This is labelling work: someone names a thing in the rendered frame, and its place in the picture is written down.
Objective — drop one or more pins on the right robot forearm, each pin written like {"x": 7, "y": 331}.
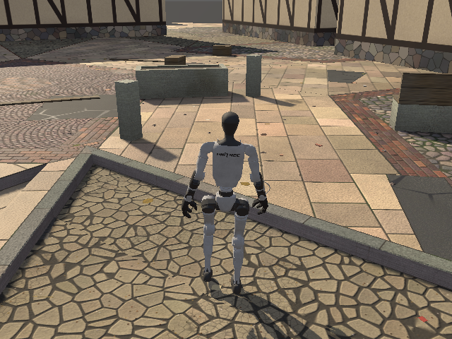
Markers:
{"x": 260, "y": 190}

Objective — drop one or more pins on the left robot hand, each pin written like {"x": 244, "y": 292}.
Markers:
{"x": 185, "y": 207}

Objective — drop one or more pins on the robot right upper arm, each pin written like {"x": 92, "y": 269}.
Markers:
{"x": 250, "y": 150}

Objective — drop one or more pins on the robot left upper arm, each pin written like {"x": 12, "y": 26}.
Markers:
{"x": 202, "y": 160}

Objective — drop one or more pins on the robot torso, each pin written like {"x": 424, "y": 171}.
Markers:
{"x": 227, "y": 171}

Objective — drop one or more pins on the left robot forearm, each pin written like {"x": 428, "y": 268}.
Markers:
{"x": 193, "y": 185}

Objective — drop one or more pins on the right robot hand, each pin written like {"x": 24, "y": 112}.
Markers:
{"x": 261, "y": 203}

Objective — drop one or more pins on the robot left thigh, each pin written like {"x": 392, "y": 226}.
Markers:
{"x": 208, "y": 205}

